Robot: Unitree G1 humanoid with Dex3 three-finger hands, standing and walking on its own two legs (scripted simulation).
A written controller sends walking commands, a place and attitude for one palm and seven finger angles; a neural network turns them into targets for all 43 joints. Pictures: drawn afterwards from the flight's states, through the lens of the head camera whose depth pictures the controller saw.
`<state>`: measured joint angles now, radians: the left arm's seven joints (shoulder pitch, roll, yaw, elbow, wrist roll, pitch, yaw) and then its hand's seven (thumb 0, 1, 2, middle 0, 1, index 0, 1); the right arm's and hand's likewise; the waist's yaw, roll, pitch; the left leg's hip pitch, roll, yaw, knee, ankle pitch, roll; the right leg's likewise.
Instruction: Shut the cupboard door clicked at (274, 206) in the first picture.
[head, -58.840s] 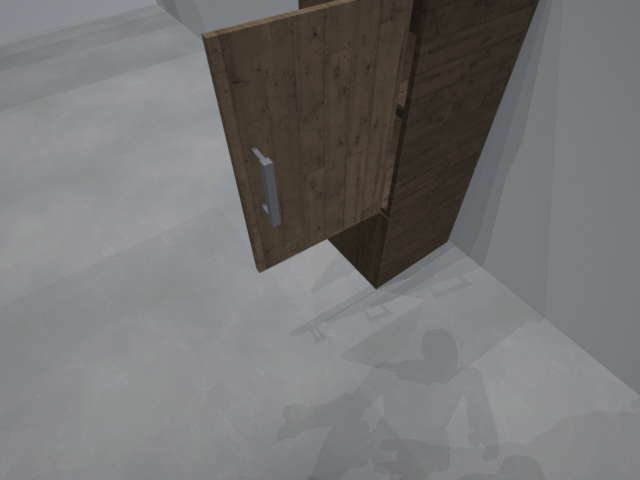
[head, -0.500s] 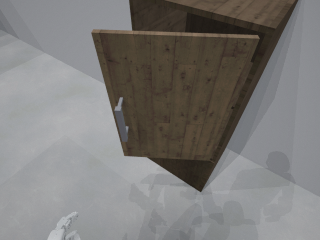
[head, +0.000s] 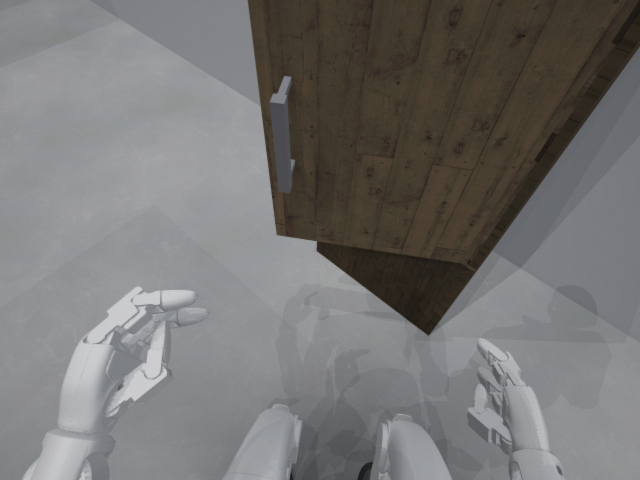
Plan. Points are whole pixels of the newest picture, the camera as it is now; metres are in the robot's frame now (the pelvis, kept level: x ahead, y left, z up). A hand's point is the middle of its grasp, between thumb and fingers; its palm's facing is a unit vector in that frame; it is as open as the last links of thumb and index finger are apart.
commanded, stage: raise the hand and make a fist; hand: left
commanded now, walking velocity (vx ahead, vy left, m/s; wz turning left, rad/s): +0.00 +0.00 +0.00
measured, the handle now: (285, 139) +0.55 +0.12 +0.08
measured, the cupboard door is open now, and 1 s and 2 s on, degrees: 32 32 32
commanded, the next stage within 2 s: bring the fist close to the handle in 1.32 s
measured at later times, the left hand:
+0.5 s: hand (177, 345) +0.24 +0.19 +0.06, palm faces -0.11 -0.99 -0.03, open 3.3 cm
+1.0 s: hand (176, 309) +0.27 +0.19 +0.09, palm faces -0.04 -1.00 -0.05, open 3.1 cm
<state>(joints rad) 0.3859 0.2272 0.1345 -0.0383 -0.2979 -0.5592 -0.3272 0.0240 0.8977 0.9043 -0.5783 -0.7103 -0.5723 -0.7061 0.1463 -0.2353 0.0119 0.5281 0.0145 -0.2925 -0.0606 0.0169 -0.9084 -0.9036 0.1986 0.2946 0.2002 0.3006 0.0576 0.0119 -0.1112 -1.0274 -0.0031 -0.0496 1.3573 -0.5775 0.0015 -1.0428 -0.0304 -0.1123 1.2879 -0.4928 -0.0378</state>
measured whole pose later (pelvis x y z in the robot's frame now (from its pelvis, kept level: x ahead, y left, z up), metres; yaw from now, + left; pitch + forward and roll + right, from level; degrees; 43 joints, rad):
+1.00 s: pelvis +0.04 +0.00 +0.02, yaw -1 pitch +17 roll -2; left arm 0.38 0.25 0.18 -0.07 -0.29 -0.39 -0.28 0.02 0.90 0.90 -1.30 -1.50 -1.29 -1.49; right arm 0.25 -0.24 0.01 0.47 0.02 -0.15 -0.05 0.02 -0.91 -0.90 0.20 0.30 0.20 0.30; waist 0.00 0.03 -0.16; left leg -0.95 0.00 -0.03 1.25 -0.59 0.01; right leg -0.98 -0.02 -0.09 1.18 -0.50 -0.02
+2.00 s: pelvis +0.04 +0.01 +0.03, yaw -1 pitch +18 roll -2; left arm -0.04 0.17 0.02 0.22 -0.15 -0.33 -0.11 0.02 0.90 0.90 -1.30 -1.50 -1.30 -1.50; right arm 0.27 -0.24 0.02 0.52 0.00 -0.10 -0.03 0.02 -0.91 -0.90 0.20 0.29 0.20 0.30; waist -0.03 0.03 -0.15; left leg -0.95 -0.01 -0.01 1.20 -0.56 0.03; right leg -0.98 -0.03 -0.07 1.15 -0.48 -0.01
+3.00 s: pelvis +0.03 +0.00 +0.03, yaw -2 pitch +20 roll +0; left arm -0.57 0.19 0.15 0.86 -0.10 -0.49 -0.07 0.02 0.90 0.90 -1.30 -1.50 -1.30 -1.50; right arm 0.28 -0.25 -0.01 0.61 -0.01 -0.03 0.00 0.01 -0.91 -0.90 0.20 0.29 0.20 0.30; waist -0.09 0.02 -0.14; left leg -0.99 0.00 0.01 1.16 -0.53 0.01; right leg -1.04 -0.01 -0.05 1.13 -0.44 -0.03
